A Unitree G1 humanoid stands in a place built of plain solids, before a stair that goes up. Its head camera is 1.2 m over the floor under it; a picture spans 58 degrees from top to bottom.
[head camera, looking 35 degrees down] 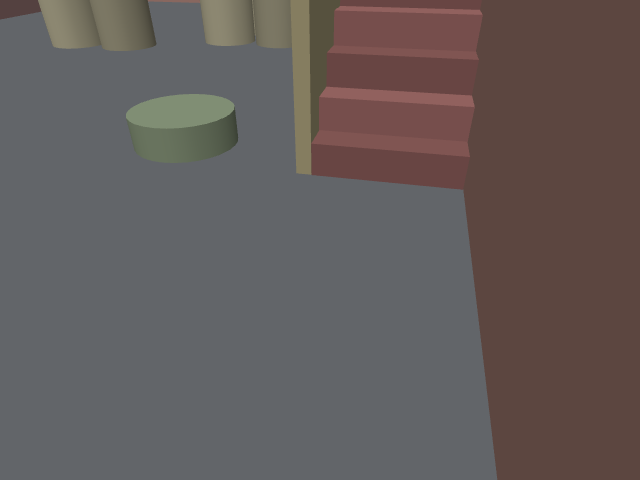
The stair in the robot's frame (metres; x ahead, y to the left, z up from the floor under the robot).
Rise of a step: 0.21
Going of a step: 0.22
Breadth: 0.90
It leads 12 degrees to the right of straight ahead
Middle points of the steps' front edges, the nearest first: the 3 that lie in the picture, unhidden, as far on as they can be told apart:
2.31 -0.39 0.21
2.53 -0.43 0.41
2.75 -0.48 0.62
